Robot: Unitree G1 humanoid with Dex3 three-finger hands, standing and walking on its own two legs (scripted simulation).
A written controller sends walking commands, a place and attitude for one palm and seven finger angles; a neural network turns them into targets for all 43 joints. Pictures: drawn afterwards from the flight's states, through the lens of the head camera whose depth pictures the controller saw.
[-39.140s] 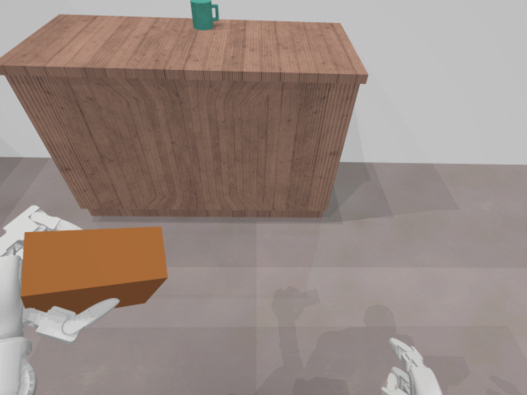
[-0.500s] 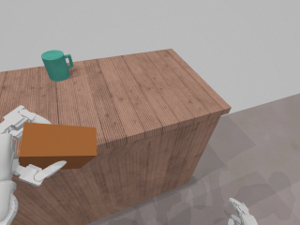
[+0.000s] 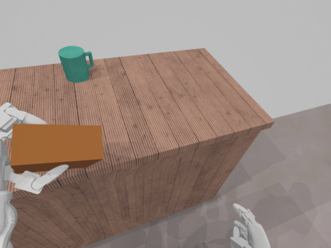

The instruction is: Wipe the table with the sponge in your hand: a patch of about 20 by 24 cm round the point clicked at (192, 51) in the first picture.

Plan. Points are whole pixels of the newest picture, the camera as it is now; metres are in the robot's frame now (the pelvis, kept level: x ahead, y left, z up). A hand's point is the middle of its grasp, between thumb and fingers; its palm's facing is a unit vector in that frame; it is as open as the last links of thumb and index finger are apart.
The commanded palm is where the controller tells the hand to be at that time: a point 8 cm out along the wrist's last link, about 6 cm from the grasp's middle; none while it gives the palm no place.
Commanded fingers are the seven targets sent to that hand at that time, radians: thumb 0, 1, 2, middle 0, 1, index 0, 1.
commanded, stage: come to a stop and stand still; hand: left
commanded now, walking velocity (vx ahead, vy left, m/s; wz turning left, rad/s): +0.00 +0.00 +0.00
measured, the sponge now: (70, 149) +0.25 +0.23 +0.14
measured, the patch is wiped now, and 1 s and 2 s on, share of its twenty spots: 0.00 0.00 0.00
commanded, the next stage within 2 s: look again from close up in 0.22 s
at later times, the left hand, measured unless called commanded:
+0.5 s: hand (58, 153) +0.22 +0.23 +0.17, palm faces +0.39 -0.85 -0.37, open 10.3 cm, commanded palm +0.17 +0.26 +0.18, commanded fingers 0.00 0.10 1.30 -1.20 -1.60 -1.20 -1.60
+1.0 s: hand (41, 125) +0.25 +0.26 +0.20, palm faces +0.49 -0.76 -0.42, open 10.3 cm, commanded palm +0.16 +0.25 +0.18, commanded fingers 0.00 0.10 1.30 -1.20 -1.60 -1.20 -1.60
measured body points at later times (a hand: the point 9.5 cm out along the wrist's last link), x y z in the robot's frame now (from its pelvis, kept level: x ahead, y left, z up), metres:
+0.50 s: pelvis +0.01 -0.02 +0.00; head +0.01 -0.01 +0.45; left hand +0.20 +0.27 +0.19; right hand +0.19 -0.24 -0.07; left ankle +0.03 +0.06 -0.74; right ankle +0.01 -0.13 -0.74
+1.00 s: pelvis +0.00 -0.03 +0.00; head +0.03 -0.01 +0.45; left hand +0.22 +0.30 +0.22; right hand +0.17 -0.24 -0.07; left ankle +0.03 +0.06 -0.74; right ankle +0.01 -0.13 -0.74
